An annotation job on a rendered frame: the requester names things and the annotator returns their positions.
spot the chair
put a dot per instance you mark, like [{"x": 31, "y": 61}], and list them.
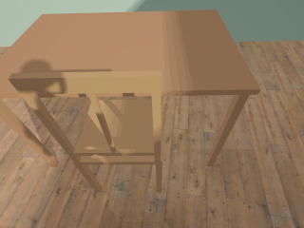
[{"x": 116, "y": 132}]

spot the table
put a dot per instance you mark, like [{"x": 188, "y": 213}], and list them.
[{"x": 193, "y": 49}]

